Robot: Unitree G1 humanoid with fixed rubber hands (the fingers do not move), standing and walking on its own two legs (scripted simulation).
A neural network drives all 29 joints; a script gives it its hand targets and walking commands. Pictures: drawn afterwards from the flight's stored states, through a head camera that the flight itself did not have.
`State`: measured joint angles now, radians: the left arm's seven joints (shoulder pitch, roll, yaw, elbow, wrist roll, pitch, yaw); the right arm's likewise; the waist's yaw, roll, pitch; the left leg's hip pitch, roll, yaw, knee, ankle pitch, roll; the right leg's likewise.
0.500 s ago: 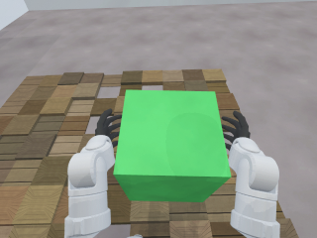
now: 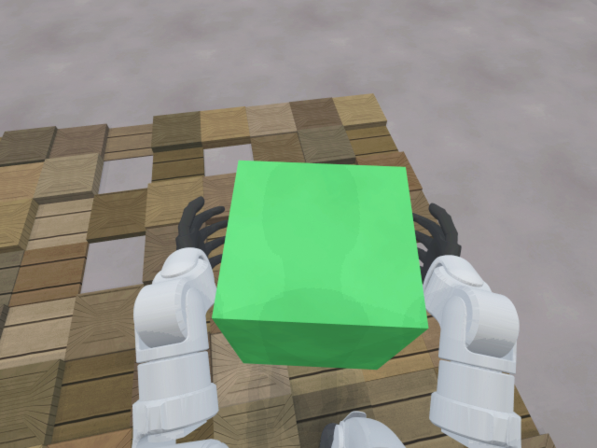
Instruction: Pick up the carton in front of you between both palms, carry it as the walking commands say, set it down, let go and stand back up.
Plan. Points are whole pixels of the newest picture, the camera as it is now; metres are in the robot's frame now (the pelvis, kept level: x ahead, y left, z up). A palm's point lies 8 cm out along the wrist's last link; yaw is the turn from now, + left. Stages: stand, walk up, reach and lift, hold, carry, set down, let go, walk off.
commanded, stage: carry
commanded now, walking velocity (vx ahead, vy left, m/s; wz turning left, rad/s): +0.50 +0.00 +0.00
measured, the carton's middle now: (315, 276) +0.34 -0.01 +0.01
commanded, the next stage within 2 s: none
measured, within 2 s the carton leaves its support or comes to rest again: neither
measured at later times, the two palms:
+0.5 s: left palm (193, 60) +0.69 +0.19 +0.13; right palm (373, 63) +0.69 -0.12 +0.12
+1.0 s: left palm (217, 21) +0.94 +0.18 +0.07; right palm (351, 18) +0.97 -0.12 +0.07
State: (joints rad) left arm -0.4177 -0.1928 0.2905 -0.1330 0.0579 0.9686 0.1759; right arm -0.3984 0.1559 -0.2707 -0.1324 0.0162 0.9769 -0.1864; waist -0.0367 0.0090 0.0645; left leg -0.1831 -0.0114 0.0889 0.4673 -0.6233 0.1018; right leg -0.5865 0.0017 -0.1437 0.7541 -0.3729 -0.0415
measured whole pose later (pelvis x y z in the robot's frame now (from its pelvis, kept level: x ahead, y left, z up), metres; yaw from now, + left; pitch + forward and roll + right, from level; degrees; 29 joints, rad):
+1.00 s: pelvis +0.65 +0.00 +0.01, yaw +2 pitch +4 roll +0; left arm -0.26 -0.15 0.19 -0.14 0.02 0.97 0.15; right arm -0.25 0.15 -0.21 -0.16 -0.04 0.98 -0.15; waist 0.07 0.02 0.00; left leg -0.50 -0.01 0.02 1.24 -0.40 0.03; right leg -0.42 0.01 -0.15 0.51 -0.17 -0.08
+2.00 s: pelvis +1.23 +0.09 -0.01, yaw +5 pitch +2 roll +3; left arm 0.05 -0.13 0.06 -0.41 0.01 1.15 0.15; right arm 0.07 0.13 -0.04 -0.43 -0.05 1.15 -0.15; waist 0.06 0.01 -0.15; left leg -0.65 0.09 0.10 1.09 -0.28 -0.02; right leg -0.02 0.01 -0.12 0.29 -0.30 -0.08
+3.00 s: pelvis +1.85 +0.10 +0.01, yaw +0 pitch +5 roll -3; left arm -0.47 -0.18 0.25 -0.20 0.01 1.05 0.20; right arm -0.47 0.13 -0.32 -0.23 -0.02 1.06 -0.19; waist 0.09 0.08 0.03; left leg -0.57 0.05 0.04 0.48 0.12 0.04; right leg -0.17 0.04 -0.11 0.56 -0.42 -0.04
